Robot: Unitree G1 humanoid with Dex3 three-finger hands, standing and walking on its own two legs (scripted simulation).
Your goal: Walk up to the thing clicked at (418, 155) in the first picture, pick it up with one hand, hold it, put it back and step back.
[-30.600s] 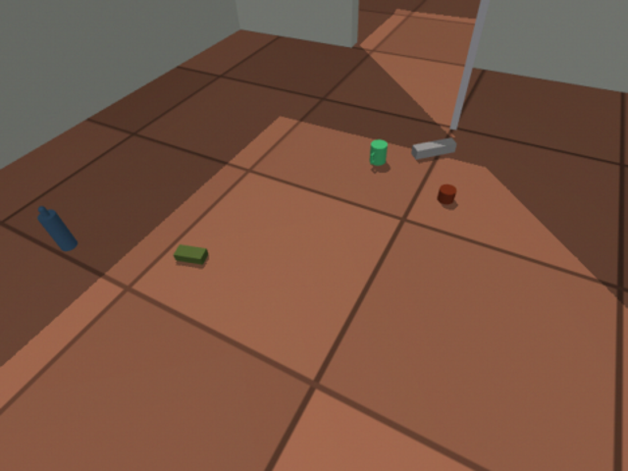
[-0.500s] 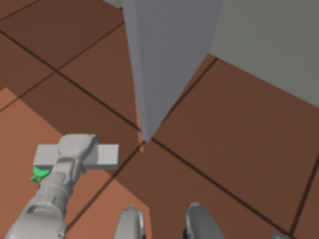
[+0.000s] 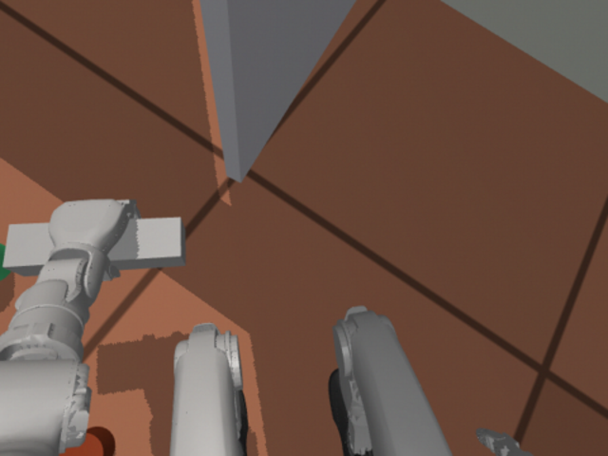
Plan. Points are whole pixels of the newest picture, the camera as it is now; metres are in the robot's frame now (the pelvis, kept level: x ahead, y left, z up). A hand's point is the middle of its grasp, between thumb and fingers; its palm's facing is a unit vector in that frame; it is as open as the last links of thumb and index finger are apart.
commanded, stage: crouch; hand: left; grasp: from above
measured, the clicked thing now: (103, 246) +0.44 +0.28 -0.18
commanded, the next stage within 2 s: lower in 0.90 s
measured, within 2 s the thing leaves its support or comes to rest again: neither
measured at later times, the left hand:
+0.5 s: hand (120, 251) +0.45 +0.28 -0.25, palm faces -0.47 -0.04 -0.88, open 9.3 cm
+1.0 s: hand (123, 250) +0.46 +0.29 -0.29, palm faces -0.47 -0.03 -0.88, open 9.2 cm
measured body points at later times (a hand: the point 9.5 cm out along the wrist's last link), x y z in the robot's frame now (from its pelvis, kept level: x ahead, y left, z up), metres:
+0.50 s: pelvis -0.01 -0.01 -0.08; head +0.24 +0.06 +0.30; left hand +0.47 +0.28 -0.20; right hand +0.05 -0.28 -0.19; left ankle +0.08 +0.12 -0.42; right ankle +0.08 -0.13 -0.42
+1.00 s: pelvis -0.01 -0.01 -0.13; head +0.24 +0.06 +0.25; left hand +0.48 +0.29 -0.24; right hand +0.03 -0.28 -0.23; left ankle +0.08 +0.12 -0.42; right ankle +0.08 -0.13 -0.42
